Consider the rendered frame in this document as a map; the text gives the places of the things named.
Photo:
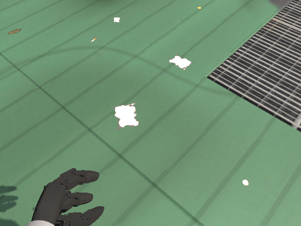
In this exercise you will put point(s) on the left robot hand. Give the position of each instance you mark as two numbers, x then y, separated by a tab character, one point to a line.
56	198

